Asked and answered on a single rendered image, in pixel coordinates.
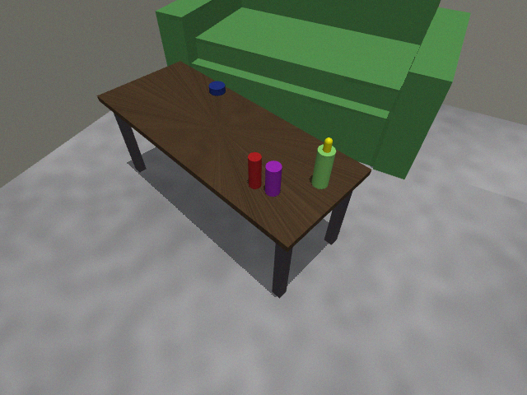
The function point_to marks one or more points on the coffee table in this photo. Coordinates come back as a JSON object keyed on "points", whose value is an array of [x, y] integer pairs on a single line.
{"points": [[211, 136]]}

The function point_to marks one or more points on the sofa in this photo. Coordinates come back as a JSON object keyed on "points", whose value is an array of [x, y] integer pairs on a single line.
{"points": [[370, 74]]}

